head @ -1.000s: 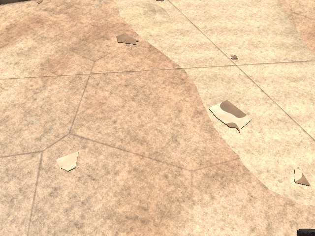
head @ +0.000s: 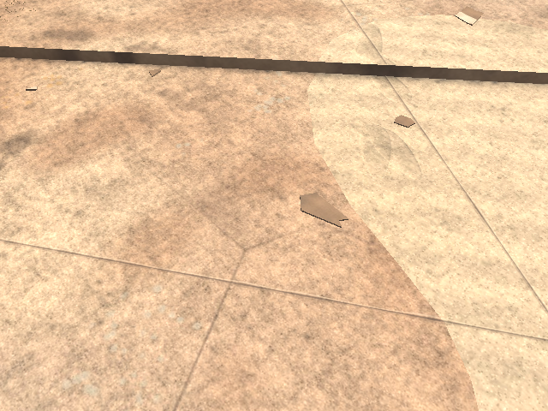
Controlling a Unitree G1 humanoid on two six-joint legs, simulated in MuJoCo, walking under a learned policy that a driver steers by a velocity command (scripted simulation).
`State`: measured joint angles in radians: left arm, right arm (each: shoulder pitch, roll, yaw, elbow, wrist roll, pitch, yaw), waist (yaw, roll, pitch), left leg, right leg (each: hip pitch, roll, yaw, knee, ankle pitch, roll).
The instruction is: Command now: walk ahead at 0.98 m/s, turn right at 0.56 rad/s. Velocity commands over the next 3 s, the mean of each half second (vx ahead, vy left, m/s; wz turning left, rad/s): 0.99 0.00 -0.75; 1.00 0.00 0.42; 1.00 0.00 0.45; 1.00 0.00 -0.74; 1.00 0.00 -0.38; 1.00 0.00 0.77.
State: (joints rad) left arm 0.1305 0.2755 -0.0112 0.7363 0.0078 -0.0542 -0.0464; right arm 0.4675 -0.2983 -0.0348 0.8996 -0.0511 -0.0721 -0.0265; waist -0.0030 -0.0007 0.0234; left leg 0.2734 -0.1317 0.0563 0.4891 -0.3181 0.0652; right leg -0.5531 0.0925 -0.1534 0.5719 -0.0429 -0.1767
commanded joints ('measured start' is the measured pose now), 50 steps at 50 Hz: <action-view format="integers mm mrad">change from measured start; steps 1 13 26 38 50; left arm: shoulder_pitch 483 290 63 261 158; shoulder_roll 310 205 68 199 49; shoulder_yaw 115 122 60 74 57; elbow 134 87 -47 -37 60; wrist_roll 24 -22 44 59 12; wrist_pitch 23 -47 -17 -23 -87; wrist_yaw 34 23 -4 30 45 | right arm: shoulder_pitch -127 -531 -58 -35 -324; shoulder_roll -20 -25 -66 -217 6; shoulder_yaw -3 78 -12 -57 -6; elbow -210 -382 -139 -64 -239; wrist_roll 34 22 -6 53 25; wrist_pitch -33 -2 -29 -44 62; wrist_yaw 13 58 21 50 100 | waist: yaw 115 59 -43 239 -40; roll -387 -9 113 21 -98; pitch -235 84 -45 -185 90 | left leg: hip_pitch -1047 -605 -276 -707 -1081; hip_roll -39 193 383 210 268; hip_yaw -81 -41 -434 -163 -73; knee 1299 178 -222 247 627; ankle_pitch -187 464 47 653 221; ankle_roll -131 -117 91 52 23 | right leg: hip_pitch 1022 73 -197 803 453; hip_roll -315 -79 -105 -119 -329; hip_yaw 790 505 292 163 60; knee -50 -466 685 39 -442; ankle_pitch -102 40 -274 -160 149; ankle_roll -295 -77 78 111 91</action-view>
